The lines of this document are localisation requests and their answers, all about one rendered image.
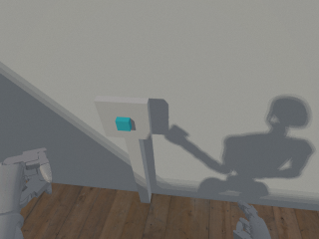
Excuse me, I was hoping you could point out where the robot right hand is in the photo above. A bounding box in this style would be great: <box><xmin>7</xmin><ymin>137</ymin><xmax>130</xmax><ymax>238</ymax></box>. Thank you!
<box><xmin>233</xmin><ymin>200</ymin><xmax>271</xmax><ymax>239</ymax></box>

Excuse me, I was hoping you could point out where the robot left hand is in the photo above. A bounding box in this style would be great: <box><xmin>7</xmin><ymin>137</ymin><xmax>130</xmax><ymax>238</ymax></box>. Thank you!
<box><xmin>0</xmin><ymin>147</ymin><xmax>53</xmax><ymax>214</ymax></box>

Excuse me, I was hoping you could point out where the button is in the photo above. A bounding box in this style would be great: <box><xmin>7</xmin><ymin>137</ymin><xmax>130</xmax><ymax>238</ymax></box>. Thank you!
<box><xmin>115</xmin><ymin>117</ymin><xmax>132</xmax><ymax>131</ymax></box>

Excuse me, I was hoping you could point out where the robot left forearm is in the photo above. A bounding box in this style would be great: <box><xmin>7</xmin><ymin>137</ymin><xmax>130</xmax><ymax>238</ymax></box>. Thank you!
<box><xmin>0</xmin><ymin>212</ymin><xmax>24</xmax><ymax>239</ymax></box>

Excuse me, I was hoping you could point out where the panel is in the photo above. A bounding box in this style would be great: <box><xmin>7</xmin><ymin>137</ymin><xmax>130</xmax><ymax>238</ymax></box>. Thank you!
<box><xmin>94</xmin><ymin>96</ymin><xmax>153</xmax><ymax>203</ymax></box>

